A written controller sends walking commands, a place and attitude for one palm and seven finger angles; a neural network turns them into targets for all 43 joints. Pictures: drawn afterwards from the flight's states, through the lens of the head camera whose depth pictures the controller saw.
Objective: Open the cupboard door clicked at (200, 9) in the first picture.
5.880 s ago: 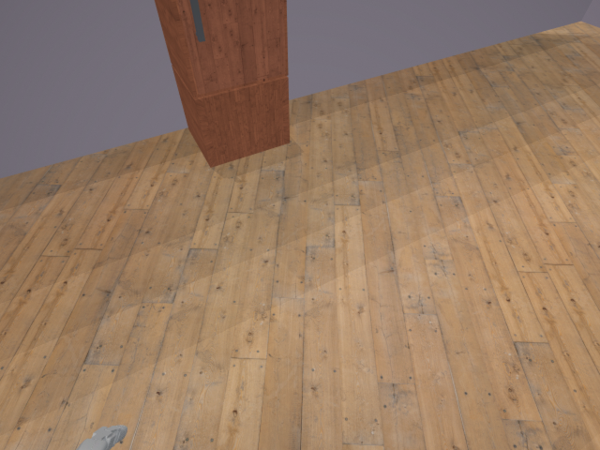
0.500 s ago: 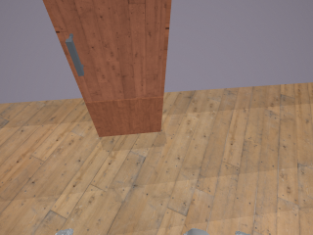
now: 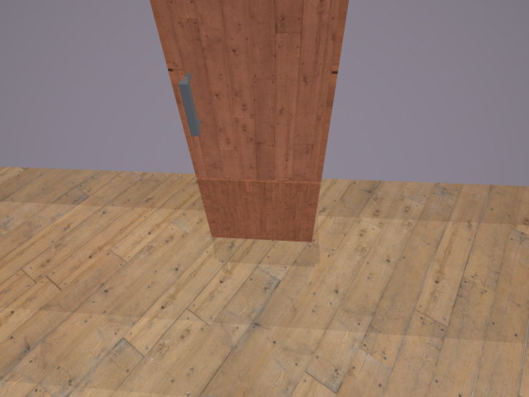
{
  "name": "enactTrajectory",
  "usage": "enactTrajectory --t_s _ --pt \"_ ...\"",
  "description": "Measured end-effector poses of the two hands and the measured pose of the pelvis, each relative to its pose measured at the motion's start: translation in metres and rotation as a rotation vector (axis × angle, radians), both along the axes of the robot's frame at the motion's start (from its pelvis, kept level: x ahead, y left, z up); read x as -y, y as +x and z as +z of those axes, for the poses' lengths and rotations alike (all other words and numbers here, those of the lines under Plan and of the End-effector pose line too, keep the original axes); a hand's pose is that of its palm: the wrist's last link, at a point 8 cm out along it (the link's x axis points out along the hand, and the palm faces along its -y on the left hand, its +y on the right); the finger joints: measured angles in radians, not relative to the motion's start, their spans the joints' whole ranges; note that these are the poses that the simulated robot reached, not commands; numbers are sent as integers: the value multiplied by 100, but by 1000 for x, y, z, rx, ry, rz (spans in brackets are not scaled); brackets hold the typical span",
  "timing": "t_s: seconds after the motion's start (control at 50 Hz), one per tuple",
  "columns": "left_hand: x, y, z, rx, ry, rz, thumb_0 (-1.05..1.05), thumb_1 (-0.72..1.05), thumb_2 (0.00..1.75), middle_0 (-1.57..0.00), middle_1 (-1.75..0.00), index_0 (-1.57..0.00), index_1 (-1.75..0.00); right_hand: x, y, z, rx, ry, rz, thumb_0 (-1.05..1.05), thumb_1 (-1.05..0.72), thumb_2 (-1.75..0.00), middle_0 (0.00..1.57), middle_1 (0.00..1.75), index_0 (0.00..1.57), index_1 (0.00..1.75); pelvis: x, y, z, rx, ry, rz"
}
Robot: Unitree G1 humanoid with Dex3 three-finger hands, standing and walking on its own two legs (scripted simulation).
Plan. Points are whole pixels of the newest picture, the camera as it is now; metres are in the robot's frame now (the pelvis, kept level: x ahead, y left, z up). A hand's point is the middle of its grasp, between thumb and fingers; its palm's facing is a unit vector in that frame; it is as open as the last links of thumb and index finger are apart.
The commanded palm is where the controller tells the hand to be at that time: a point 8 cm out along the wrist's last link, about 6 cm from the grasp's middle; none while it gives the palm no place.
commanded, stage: take the last steps up to it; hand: left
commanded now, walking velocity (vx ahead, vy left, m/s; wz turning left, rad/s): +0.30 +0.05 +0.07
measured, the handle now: (191, 105) +0.84 +0.29 -0.03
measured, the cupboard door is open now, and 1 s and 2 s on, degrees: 0 0 0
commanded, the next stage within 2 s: come to a stop and stand still in 0.88 s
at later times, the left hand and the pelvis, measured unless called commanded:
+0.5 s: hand out of the picture +0.13 +0.25 -0.18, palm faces +0.03 -0.99 -0.17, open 7.4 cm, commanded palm none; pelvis +0.09 +0.07 +0.00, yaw +0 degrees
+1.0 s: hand (184, 315) +0.29 +0.20 -0.17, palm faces +0.03 -0.97 -0.23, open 7.2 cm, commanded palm none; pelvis +0.26 +0.01 +0.00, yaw -1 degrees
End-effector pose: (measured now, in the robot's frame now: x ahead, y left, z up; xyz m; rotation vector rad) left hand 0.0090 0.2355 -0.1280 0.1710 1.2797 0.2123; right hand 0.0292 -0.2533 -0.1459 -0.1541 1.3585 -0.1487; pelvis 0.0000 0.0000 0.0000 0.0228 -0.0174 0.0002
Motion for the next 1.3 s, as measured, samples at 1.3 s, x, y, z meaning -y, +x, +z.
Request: enactTrajectory --t_s 1.3 --pt "-18 271 -34 -178 -90 5 1 91 90 -20 -30 -20 -30 -83 357 5 184 7 15 0 -91 -89 20 30 20 30 -38 292 -9 7 -19 -54"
